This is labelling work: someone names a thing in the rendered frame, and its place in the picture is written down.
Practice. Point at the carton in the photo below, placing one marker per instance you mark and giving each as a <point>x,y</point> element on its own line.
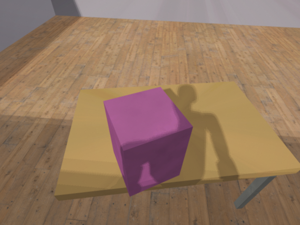
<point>149,135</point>

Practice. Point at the table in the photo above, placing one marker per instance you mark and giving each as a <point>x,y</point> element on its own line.
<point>230,140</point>

